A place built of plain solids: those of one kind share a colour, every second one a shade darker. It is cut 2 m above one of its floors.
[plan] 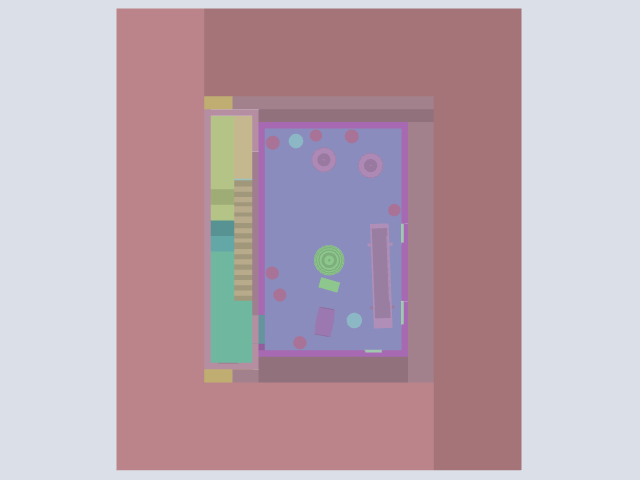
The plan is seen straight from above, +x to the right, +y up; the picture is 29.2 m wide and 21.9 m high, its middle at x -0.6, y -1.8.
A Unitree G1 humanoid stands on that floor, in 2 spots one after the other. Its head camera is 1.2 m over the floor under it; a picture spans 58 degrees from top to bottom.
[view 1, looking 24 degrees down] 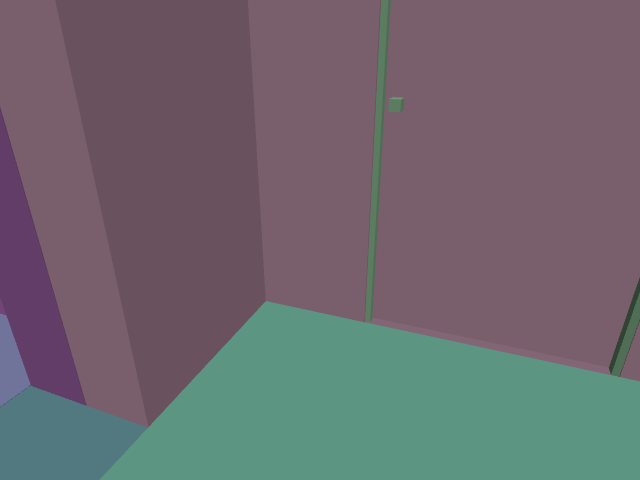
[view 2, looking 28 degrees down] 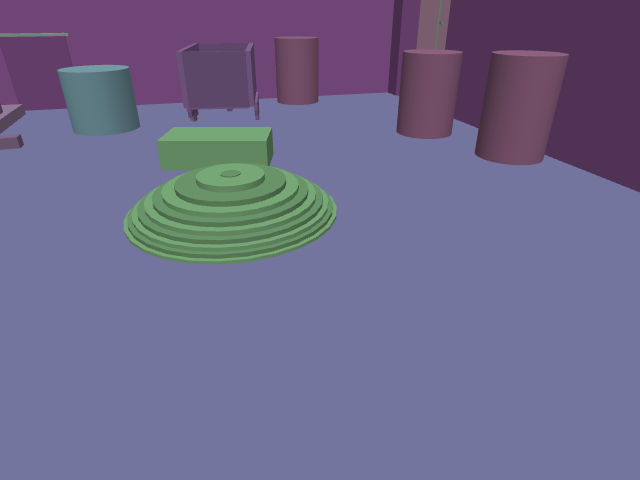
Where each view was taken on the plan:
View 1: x -4.64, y -5.71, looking -69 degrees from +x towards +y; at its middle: wall_yard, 1.98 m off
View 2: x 0.00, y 0.00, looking -106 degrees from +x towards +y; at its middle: floor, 2.56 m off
